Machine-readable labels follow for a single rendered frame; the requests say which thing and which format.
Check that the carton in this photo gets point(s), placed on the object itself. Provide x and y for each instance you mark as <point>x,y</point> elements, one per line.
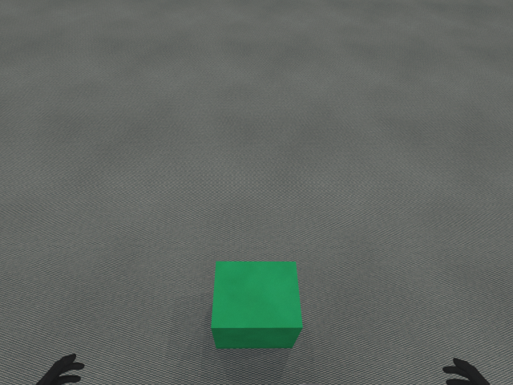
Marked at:
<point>256,304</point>

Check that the robot right hand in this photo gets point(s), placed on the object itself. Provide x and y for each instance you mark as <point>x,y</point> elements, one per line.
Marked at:
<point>464,369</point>

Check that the robot left hand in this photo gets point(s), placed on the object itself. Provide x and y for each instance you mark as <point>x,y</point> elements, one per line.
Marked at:
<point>52,377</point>

